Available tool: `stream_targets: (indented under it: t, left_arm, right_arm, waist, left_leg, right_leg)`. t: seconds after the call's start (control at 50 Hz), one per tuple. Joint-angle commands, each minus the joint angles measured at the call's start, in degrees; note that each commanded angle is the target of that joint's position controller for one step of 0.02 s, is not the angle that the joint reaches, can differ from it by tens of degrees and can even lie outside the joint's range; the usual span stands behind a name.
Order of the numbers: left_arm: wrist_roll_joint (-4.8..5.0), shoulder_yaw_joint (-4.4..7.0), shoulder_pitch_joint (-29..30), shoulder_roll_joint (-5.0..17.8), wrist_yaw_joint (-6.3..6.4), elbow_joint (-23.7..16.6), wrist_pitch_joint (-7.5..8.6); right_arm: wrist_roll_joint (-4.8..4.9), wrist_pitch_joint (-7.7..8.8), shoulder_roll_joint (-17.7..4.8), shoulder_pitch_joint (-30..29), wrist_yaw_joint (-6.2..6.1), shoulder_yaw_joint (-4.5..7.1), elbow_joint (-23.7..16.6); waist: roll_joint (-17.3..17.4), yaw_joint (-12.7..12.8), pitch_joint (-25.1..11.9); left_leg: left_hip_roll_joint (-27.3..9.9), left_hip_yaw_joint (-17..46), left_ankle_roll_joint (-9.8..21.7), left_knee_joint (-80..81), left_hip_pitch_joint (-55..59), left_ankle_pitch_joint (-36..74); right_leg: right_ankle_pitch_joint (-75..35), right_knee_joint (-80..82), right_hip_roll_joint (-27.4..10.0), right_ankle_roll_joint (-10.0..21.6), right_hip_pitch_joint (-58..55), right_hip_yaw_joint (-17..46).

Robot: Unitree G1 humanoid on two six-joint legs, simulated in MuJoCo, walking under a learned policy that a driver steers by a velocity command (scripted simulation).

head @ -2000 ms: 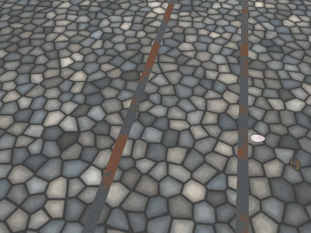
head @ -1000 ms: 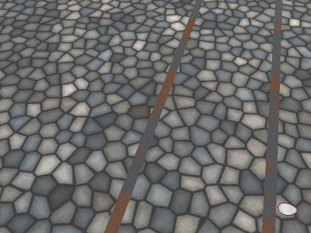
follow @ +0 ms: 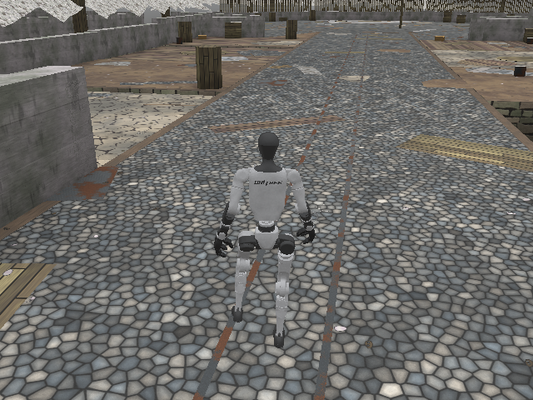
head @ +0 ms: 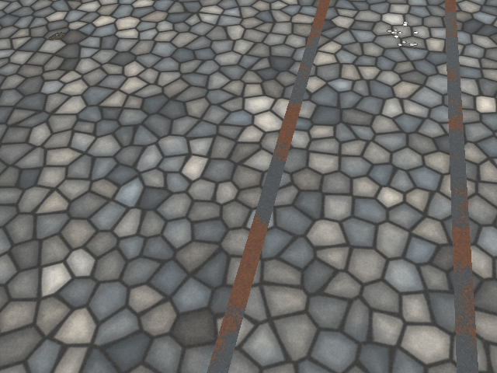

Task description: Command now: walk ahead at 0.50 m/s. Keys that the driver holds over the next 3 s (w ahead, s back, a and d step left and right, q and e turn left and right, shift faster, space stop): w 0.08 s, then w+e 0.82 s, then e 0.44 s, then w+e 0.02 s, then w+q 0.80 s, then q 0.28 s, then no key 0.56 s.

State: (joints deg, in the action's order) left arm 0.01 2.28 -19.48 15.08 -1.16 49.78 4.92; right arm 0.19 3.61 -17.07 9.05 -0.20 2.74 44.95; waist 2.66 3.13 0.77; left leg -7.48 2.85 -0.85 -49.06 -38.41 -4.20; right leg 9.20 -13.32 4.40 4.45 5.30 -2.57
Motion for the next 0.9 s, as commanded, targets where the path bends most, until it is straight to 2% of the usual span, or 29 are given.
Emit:
stream_targets:
  t: [0.02, 0.1, 0.14, 0.18, 0.2, 0.22, 0.24, 0.26, 0.28, 0.3, 0.32, 0.34, 0.38, 0.4, 0.44, 0.52, 0.58, 0.66, 0.68, 0.72, 0.74, 0.76, 0.78, 0.8, 0.82, 0.84, 0.86, 0.88, 0.9]
  left_arm:
    - [0.44, 2.08, 1.3, 9.7, 0.77, -2.7, 0.55]
    - [0.95, 2.18, -3.4, 10.3, 0.93, 0.0, -0.45]
    - [1.21, 2.37, -4.3, 10.6, 1.22, 0.9, -1.21]
    - [1.35, 2.82, -3.5, 11.5, 1.63, 1.0, -1.72]
    - [1.38, 3.02, -2.4, 12.1, 1.74, 0.8, -1.91]
    - [1.25, 2.81, -1.2, 11.7, 1.75, 0.5, -2.08]
    - [0.47, 1.83, -0.7, 9.2, 1.7, -0.5, -1.9]
    - [0.36, 0.07, -6.5, 2.9, 1.46, -1.9, -0.94]
    - [1.21, 0.13, -7.1, 4.0, 1.35, -1.3, -0.09]
    - [2.81, 1.83, -3.0, 9.5, 1.26, -2.2, 0.11]
    - [2.96, 2.01, 0.4, 9.6, 1.39, -3.2, -0.04]
    - [2.25, 2.18, 1.9, 8.8, 1.57, -3.5, -0.42]
    - [1.94, 2.49, -0.4, 6.5, 1.66, -2.8, -2.12]
    - [1.93, 2.38, -0.8, 5.1, 1.64, -2.8, -2.86]
    - [1.65, 2.53, 0.7, 4.6, 1.8, -4.0, -3.78]
    - [1.26, 2.41, 6.0, 3.8, 0.88, -6.3, -3.42]
    - [1.1, 1.75, 12.4, 2.7, -0.41, -8.6, -3.01]
    - [1.18, 1.64, 17.8, 3.2, -1.61, -11.9, -3.18]
    - [1.17, 1.8, 18.1, 3.6, -1.86, -12.6, -3.25]
    - [1.13, 2.7, 15.7, 5.3, -2.05, -13.1, -3.56]
    - [1.26, 3.72, 10.9, 7.0, -1.96, -12.3, -3.74]
    - [1.48, 5.46, 2.0, 9.7, -1.49, -10.0, -3.83]
    - [1.67, 7.68, -7.4, 15.1, -0.26, -7.6, -4.38]
    - [2.05, 8.12, -4.7, 21.1, 0.05, -8.3, -3.75]
    - [1.36, 6.66, -5.9, 16.5, -0.5, -10.3, -2.57]
    - [0.91, 5.65, -3.8, 13.0, -0.71, -9.8, -1.6]
    - [1.17, 5.07, -0.5, 11.2, -0.66, -10.1, -1.16]
    - [1.05, 4.45, 3.7, 9.2, -0.5, -11.0, -1.16]
    - [0.41, 3.81, 6.1, 7.7, -0.2, -12.1, -1.14]
  right_arm:
    - [0.08, 0.97, -1.7, -4.0, 0.46, 0.12, -4.0]
    - [0.61, 1.61, -1.7, -11.1, 1.61, -0.18, -6.6]
    - [0.69, 2.11, -2.3, -12.9, 2.24, -0.02, -7.9]
    - [0.61, 2.6, -3.8, -10.9, 2.54, 0.5, -7.7]
    - [0.54, 2.82, -4.9, -7.8, 2.43, 1.01, -6.9]
    - [0.41, 2.97, -6.8, -0.9, 2.04, 2.12, -4.9]
    - [-0.3, 2.97, -9.9, 8.9, 1.41, 3.38, -2.7]
    - [-1.27, 2.38, -15.1, 15.5, 0.93, 4.82, -1.7]
    - [-0.79, 1.93, -11.2, 16.6, 0.95, 3.78, -1.5]
    - [-0.4, 1.84, -7.7, 12.8, 0.82, 2.65, -1.8]
    - [-0.19, 1.82, -6.0, 8.7, 0.72, 2.1, -2.3]
    - [-0.26, 1.99, -4.3, 5.1, 0.91, 1.63, -2.1]
    - [-0.84, 2.81, -2.7, 1.1, 1.09, 1.37, -1.8]
    - [-0.92, 3.18, -2.8, 0.4, 1.12, 1.55, -1.4]
    - [-1.16, 3.67, -4.0, 0.3, 0.91, 2.06, -0.5]
    - [-1.21, 3.21, -5.9, 2.1, -0.06, 2.69, 1.1]
    - [-0.68, 2.46, -7.5, 4.1, -0.57, 3.19, 2.0]
    - [0.56, 0.84, -9.1, 7.1, -0.65, 3.98, 3.5]
    - [0.89, 0.38, -9.6, 7.1, -0.65, 4.19, 3.7]
    - [1.4, -0.39, -11.1, 5.9, -0.81, 4.69, 3.4]
    - [1.67, -0.86, -11.6, 5.1, -0.88, 4.85, 3.1]
    - [1.94, -1.22, -11.1, 4.1, -0.92, 4.57, 2.8]
    - [0.52, -0.87, -8.7, 5.1, -1.02, 3.52, 1.8]
    - [-1.68, 0.76, 0.1, 9.5, -0.42, 0.89, -1.6]
    - [0.75, 3.14, -4.5, 4.0, 0.32, 1.33, -2.2]
    - [2.83, 4.36, -7.1, -0.9, 0.75, 2.02, -3.8]
    - [2.04, 5.0, -6.6, -1.1, 0.48, 1.81, -3.5]
    - [0.39, 5.02, -7.0, -0.8, 0.04, 2.19, -2.6]
    - [-0.17, 4.39, -7.5, 0.3, 0.08, 2.61, -2.2]
  waist:
    - [-5.5, -0.3, 1.8]
    - [-5.2, 2.3, 3.8]
    - [-5.6, 1.8, 4.2]
    - [-6.6, -0.2, 2.9]
    - [-7.3, -2.2, 1.2]
    - [-6.7, -6.0, -3.0]
    - [-5.1, -10.1, -11.0]
    - [6.7, -9.6, -20.3]
    - [12.2, -10.0, -24.2]
    - [7.5, -9.7, -15.0]
    - [5.0, -8.2, -8.8]
    - [3.1, -6.5, -4.3]
    - [4.8, -3.2, -1.2]
    - [4.3, -2.6, -0.5]
    - [2.6, -2.0, 0.8]
    - [0.7, -3.2, 2.1]
    - [-0.6, -5.7, 3.7]
    - [-0.7, -7.1, 5.4]
    - [-0.4, -6.7, 5.2]
    - [1.5, -4.3, 2.2]
    - [2.0, -1.2, -1.0]
    - [0.8, 3.8, -5.5]
    - [-5.5, 7.2, -10.8]
    - [-19.5, -0.6, -14.4]
    - [-12.0, 3.6, -20.4]
    - [-9.0, 3.9, -12.4]
    - [-5.2, 1.5, -8.2]
    - [-3.6, -0.9, -5.3]
    - [-4.4, -2.8, -4.4]
  left_leg:
    - [0.7, -1.1, -0.2, 9.4, 1.1, 8.8]
    - [2.4, -1.9, 0.5, 16.6, 0.8, 9.0]
    - [3.1, -1.0, 1.3, 19.3, 0.6, 5.7]
    - [4.2, -0.9, 2.3, 21.4, 4.9, 2.2]
    - [5.4, -1.9, 3.0, 22.3, 10.3, 0.6]
    - [6.6, -3.2, 4.4, 24.1, 20.8, 1.4]
    - [1.9, 0.5, 7.1, 20.9, 37.6, 3.1]
    - [-12.9, 21.9, 14.4, 21.6, 61.6, -3.5]
    - [-17.3, 36.0, 16.4, 29.0, 62.6, -10.8]
    - [-15.4, 29.1, 13.8, 31.1, 54.9, -15.8]
    - [-13.5, 21.8, 12.2, 33.0, 46.7, -15.2]
    - [-11.3, 16.4, 11.5, 35.7, 39.2, -12.4]
    - [-8.2, 8.1, 10.4, 39.8, 30.4, -7.0]
    - [-7.9, 5.2, 10.8, 41.0, 28.5, -4.1]
    - [-7.9, 0.7, 11.5, 42.4, 27.6, 0.4]
    - [-6.9, -6.7, 11.0, 42.9, 30.8, 5.0]
    - [-7.5, -10.4, 10.6, 43.1, 33.5, 5.8]
    - [-9.9, -12.6, 9.6, 40.1, 41.6, 9.0]
    - [-10.4, -13.2, 9.1, 38.3, 43.3, 12.7]
    - [-10.2, -15.0, 7.8, 31.0, 45.0, 30.4]
    - [-9.5, -16.0, 7.0, 23.3, 44.4, 38.6]
    - [-7.1, -17.7, 5.1, 11.2, 40.2, 39.8]
    - [-4.4, -17.9, 2.1, -6.7, 25.9, 22.7]
    - [8.0, -11.6, -1.4, -25.4, 0.6, -28.8]
    - [8.6, 1.5, -0.4, -31.2, -5.8, -30.9]
    - [5.8, 1.7, 1.1, -30.0, -10.6, -25.1]
    - [3.1, 1.8, 2.1, -25.0, -8.2, -19.8]
    - [1.3, 1.8, 1.8, -19.8, -3.9, -16.7]
    - [0.3, 2.3, 1.5, -17.0, 0.2, -14.4]
  right_leg:
    - [-12.0, 6.9, -14.3, 7.3, 1.5, 7.3]
    - [-11.6, 4.8, -16.4, 7.3, -3.8, 8.1]
    - [-13.7, 2.1, -18.1, 6.9, -7.2, 10.0]
    - [-17.0, -1.0, -19.0, 6.0, -8.7, 11.9]
    - [-22.3, -4.1, -18.5, 5.4, -8.2, 11.9]
    - [-28.3, -11.5, -15.9, 4.1, -6.0, 10.3]
    - [-23.1, -24.4, -12.6, 2.2, 2.3, 8.3]
    - [-1.6, -46.5, -3.7, -2.4, 25.4, 3.2]
    - [24.3, -56.4, -2.1, -2.9, 33.0, 9.3]
    - [21.5, -60.4, -5.5, -2.4, 37.2, 10.9]
    - [16.6, -59.6, -8.3, -2.2, 37.3, 9.0]
    - [12.8, -56.9, -10.0, -2.4, 35.5, 8.4]
    - [8.0, -53.8, -12.3, -2.9, 29.4, 8.6]
    - [6.8, -53.6, -12.5, -3.3, 28.7, 8.2]
    - [2.9, -51.5, -12.9, -4.0, 30.8, 8.7]
    - [-7.9, -39.2, -12.5, -4.5, 33.2, 7.8]
    - [-11.8, -30.6, -11.9, -4.0, 32.6, 4.2]
    - [-7.3, -24.9, -11.1, -2.0, 34.7, 1.8]
    - [-4.8, -24.1, -10.4, -1.2, 34.1, 0.9]
    - [1.1, -23.7, -7.0, 0.9, 27.9, -2.4]
    - [3.0, -23.2, -4.5, 2.4, 21.1, -4.1]
    - [-0.1, -19.3, -1.5, 4.4, 8.4, -4.9]
    - [-0.3, -17.4, -6.5, 7.7, -9.2, 5.8]
    - [9.3, -10.8, -20.2, 18.1, -25.0, 38.8]
    - [15.5, -2.6, -23.9, 20.1, -27.6, 50.6]
    - [10.9, -1.9, -22.6, 17.1, -23.1, 42.5]
    - [5.4, -2.6, -20.0, 14.7, -15.3, 35.0]
    - [-0.9, -2.4, -17.6, 13.1, -7.5, 29.4]
    - [-5.6, -1.2, -15.9, 12.4, -2.6, 26.1]
